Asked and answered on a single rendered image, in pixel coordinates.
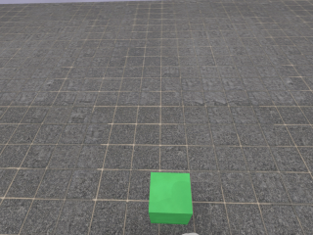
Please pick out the carton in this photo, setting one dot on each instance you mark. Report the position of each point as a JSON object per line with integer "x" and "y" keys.
{"x": 170, "y": 200}

